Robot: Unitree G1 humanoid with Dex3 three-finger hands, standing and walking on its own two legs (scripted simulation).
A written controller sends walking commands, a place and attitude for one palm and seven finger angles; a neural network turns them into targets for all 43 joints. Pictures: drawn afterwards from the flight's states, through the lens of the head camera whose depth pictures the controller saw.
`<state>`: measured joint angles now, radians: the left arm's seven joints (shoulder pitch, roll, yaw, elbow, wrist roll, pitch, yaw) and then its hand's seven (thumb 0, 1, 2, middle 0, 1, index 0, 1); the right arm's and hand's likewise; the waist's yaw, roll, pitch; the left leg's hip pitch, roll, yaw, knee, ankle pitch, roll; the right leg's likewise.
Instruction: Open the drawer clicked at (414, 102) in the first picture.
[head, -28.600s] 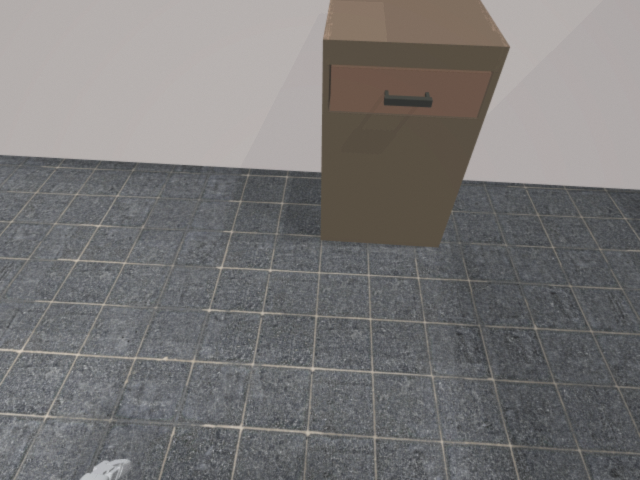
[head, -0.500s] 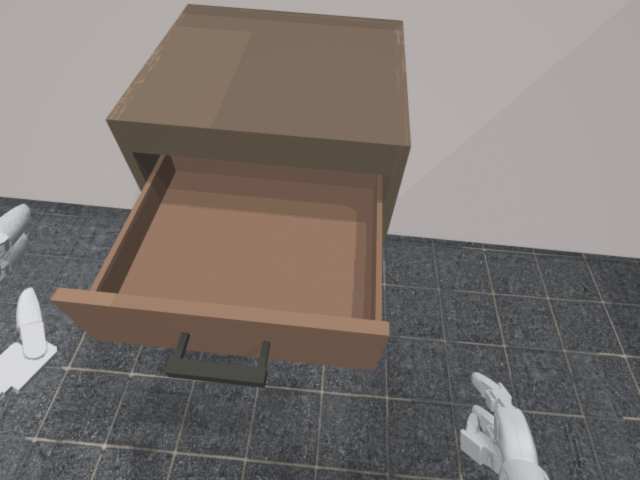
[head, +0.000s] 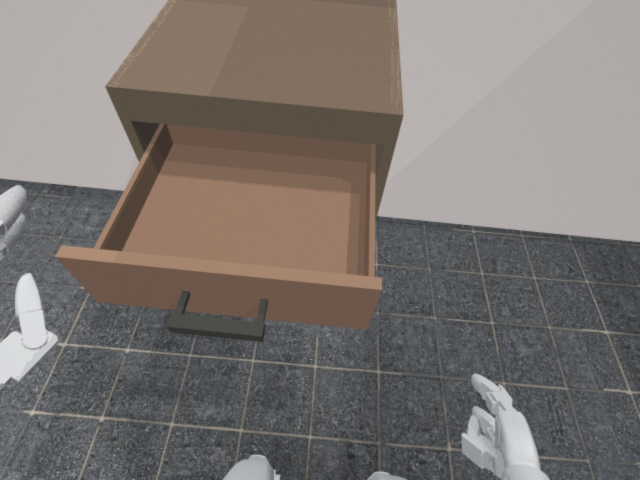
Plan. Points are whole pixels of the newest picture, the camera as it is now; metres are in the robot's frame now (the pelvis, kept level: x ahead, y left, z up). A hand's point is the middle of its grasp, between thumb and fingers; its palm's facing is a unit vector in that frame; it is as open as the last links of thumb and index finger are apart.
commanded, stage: step back with the hand held close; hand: left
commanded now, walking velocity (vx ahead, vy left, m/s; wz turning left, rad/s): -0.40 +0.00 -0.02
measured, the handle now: (220, 314) +0.34 +0.17 -0.07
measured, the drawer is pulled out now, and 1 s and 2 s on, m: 0.30 0.30 0.30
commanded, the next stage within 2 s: stop stepping back and stand still in 0.38 s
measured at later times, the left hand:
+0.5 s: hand (44, 469) +0.12 +0.19 +0.18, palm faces +0.23 -0.86 -0.45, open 7.4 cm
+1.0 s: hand out of the picture +0.00 +0.19 +0.19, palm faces +0.30 -0.81 -0.50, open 7.4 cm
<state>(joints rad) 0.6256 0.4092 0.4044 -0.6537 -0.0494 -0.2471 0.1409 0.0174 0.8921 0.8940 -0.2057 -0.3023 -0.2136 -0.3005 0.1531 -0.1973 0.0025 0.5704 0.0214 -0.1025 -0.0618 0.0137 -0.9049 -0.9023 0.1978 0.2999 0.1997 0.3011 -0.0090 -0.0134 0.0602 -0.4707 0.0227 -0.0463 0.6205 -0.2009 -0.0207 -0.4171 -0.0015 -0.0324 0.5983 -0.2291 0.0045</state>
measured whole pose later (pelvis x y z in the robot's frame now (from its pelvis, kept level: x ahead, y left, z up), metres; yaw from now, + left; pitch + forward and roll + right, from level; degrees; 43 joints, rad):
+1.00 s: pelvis -0.19 -0.03 +0.01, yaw +1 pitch +0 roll +0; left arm 0.67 0.45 0.39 -0.66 -0.04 -0.24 0.15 0.02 0.89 0.89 -0.21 -0.30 -0.22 -0.30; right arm 0.20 -0.19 0.01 0.59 0.02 -0.13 -0.05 0.01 -0.91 -0.90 0.19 0.30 0.20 0.30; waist -0.04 -0.02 0.02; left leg -0.30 0.01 0.04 0.52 -0.24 0.02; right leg -0.22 -0.02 -0.10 0.50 -0.28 -0.02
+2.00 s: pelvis -0.18 -0.03 +0.02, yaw +1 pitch -2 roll +0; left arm 0.34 0.18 0.01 1.11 0.00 0.01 0.02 0.01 0.92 0.89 -0.19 -0.30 -0.20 -0.30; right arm 0.27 -0.17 0.01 1.08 -0.01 0.02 -0.04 0.01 -0.93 -0.90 0.20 0.30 0.20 0.30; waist 0.00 0.03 0.07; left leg -0.18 -0.01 0.04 0.42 -0.21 0.03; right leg -0.10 -0.01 -0.07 0.40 -0.27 -0.02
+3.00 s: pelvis -0.19 -0.04 +0.02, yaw +1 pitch -2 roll +0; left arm 0.31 0.12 0.01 1.15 0.00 -0.01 0.03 0.01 0.91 0.89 -0.19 -0.30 -0.20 -0.30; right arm 0.29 -0.11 0.00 1.14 -0.01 0.01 -0.05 0.01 -0.91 -0.90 0.19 0.30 0.20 0.30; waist 0.00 0.01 0.07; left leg -0.18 0.01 0.03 0.40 -0.18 0.00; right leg -0.11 0.02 -0.08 0.39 -0.25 -0.04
